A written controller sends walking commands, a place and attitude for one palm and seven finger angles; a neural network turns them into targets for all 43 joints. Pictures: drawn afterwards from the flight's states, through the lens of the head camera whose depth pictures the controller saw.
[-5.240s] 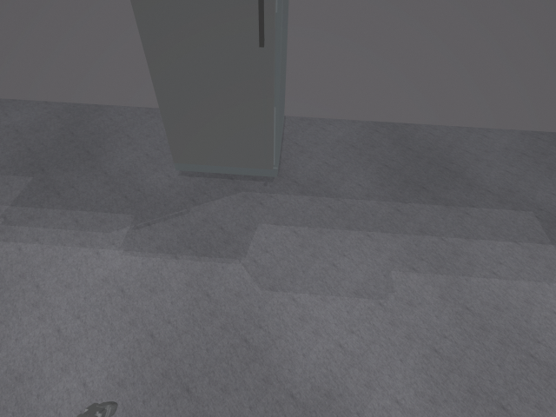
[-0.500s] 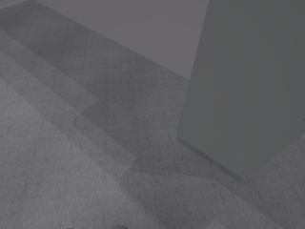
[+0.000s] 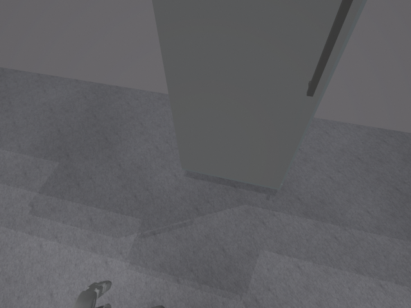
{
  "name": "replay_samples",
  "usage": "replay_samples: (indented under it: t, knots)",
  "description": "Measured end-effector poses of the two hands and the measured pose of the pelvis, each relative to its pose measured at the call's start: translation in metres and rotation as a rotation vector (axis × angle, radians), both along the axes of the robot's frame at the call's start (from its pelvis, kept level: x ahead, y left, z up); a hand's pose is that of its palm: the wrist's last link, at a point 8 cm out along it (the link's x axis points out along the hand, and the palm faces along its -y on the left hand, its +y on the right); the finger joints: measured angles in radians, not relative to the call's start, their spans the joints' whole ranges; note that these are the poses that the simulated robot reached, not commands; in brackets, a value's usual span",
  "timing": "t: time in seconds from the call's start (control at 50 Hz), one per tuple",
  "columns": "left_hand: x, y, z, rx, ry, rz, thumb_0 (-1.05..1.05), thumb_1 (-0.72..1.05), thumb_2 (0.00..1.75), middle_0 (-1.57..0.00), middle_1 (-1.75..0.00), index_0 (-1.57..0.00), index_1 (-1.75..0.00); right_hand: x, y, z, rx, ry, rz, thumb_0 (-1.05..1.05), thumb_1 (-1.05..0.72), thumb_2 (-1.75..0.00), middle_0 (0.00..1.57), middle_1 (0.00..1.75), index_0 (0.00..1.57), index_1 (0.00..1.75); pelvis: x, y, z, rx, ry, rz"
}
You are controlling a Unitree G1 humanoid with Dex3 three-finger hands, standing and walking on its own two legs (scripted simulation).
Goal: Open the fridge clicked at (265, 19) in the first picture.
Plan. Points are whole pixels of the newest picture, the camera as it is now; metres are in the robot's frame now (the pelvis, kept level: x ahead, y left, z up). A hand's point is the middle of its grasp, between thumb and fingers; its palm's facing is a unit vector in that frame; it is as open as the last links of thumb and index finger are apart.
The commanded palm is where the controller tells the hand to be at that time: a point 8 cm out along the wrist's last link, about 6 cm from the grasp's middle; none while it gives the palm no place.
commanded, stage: turn to face it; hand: right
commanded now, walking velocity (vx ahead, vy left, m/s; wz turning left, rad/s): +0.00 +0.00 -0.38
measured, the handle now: (342, 6) +0.70 -0.29 +0.21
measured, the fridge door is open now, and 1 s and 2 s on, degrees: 0 0 0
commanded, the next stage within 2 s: take the last steps up to it in 0.36 s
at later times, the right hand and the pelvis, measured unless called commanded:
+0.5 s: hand out of the picture +0.03 -0.17 -0.13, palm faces +0.21 +0.94 -0.27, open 7.4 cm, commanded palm none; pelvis -0.02 +0.04 +0.01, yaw -11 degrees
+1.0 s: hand out of the picture -0.05 -0.20 -0.16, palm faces +0.32 +0.93 -0.16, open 7.4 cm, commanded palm none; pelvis +0.03 -0.02 +0.02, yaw -16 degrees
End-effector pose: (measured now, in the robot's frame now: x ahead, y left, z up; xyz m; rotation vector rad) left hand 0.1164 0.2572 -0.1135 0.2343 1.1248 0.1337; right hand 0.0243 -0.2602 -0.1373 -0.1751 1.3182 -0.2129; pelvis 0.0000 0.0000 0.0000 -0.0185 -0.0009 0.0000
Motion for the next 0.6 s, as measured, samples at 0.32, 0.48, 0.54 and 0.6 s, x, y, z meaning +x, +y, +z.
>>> replay_samples:
  t: [0.32, 0.48, 0.54, 0.6]
  knots:
    - [-0.028, -0.014, -0.013, -0.062, 0.084, -0.060, 0.01, 0.91, 0.90, -0.20, -0.30, -0.20, -0.30, 0.014, 0.004, 0.031, -0.056, -0.123, -0.071, 0.01, -0.91, -0.90, 0.19, 0.30, 0.20, 0.30, -0.009, 0.014, 0.012, 0.006, -0.015, -0.123]
    - [-0.041, 0.012, -0.027, -0.089, 0.151, -0.072, 0.01, 0.91, 0.90, -0.20, -0.30, -0.20, -0.30, -0.007, 0.047, 0.040, -0.054, -0.163, -0.109, 0.01, -0.90, -0.90, 0.20, 0.30, 0.20, 0.30, -0.016, 0.036, 0.013, -0.012, -0.032, -0.190]
    - [-0.045, 0.017, -0.022, -0.079, 0.169, -0.091, 0.01, 0.91, 0.90, -0.20, -0.30, -0.19, -0.30, -0.023, 0.056, 0.040, -0.037, -0.143, -0.141, 0.01, -0.90, -0.90, 0.20, 0.30, 0.20, 0.30, -0.017, 0.039, 0.016, -0.013, -0.031, -0.213]
    - [-0.048, 0.018, -0.017, -0.064, 0.193, -0.117, 0.01, 0.91, 0.90, -0.20, -0.30, -0.19, -0.30, -0.042, 0.060, 0.037, -0.020, -0.124, -0.185, 0.01, -0.91, -0.90, 0.20, 0.30, 0.21, 0.30, -0.017, 0.039, 0.020, -0.012, -0.025, -0.233]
